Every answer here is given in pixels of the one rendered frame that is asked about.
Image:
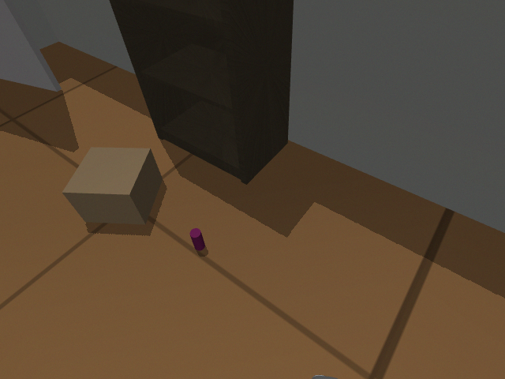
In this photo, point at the bookshelf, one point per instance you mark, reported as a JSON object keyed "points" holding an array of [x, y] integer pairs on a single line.
{"points": [[215, 75]]}

